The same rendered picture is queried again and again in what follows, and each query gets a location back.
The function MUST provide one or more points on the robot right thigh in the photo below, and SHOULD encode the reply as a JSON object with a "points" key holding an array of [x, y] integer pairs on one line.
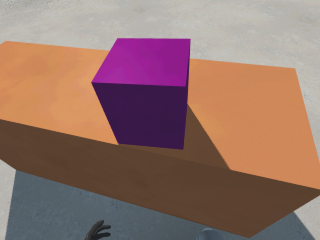
{"points": [[210, 235]]}

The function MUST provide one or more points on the carton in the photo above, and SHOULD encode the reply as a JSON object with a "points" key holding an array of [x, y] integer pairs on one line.
{"points": [[142, 86]]}

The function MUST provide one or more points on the pedestal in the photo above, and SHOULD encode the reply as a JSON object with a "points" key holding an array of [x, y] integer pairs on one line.
{"points": [[248, 160]]}

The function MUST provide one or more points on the robot left hand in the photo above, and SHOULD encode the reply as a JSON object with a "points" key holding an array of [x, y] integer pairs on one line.
{"points": [[97, 227]]}

